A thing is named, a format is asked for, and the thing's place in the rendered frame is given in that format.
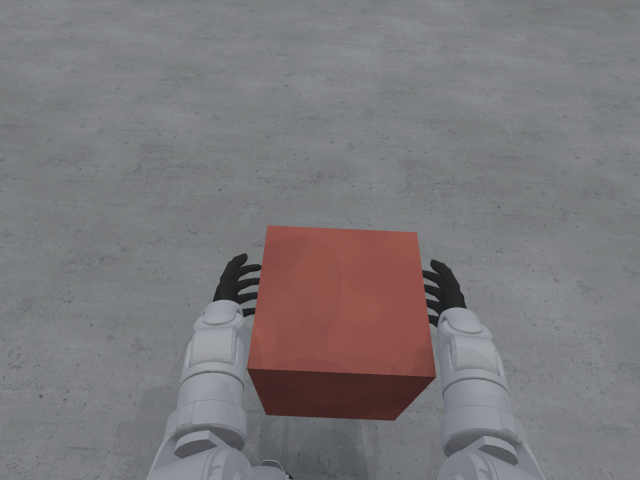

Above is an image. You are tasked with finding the robot left hand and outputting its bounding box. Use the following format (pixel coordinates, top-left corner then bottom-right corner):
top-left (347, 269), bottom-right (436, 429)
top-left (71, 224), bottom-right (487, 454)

top-left (213, 253), bottom-right (262, 317)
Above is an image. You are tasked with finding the robot right forearm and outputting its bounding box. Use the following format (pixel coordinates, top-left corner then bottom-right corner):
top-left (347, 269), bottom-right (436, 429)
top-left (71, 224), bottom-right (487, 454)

top-left (436, 307), bottom-right (546, 480)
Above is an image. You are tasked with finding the robot left forearm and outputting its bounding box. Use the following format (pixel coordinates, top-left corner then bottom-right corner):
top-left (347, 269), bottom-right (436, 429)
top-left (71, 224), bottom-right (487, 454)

top-left (146, 300), bottom-right (247, 480)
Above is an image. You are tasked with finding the robot right hand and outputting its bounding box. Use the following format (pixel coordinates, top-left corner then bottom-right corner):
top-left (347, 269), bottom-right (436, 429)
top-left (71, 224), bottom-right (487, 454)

top-left (422, 260), bottom-right (467, 327)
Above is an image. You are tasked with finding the robot left shin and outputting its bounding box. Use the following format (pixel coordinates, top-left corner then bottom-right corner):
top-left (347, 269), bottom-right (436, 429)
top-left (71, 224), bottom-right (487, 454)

top-left (260, 460), bottom-right (286, 475)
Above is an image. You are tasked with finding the left robot upper arm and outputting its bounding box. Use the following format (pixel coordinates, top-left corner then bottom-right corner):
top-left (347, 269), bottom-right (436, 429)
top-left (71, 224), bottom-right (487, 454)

top-left (147, 446), bottom-right (255, 480)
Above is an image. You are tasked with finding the carton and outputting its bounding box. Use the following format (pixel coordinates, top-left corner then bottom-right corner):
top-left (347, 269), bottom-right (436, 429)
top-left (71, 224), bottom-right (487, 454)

top-left (247, 225), bottom-right (436, 421)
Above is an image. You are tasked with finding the right robot upper arm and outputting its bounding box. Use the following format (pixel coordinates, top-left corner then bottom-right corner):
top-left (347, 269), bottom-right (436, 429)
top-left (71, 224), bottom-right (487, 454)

top-left (437, 449), bottom-right (543, 480)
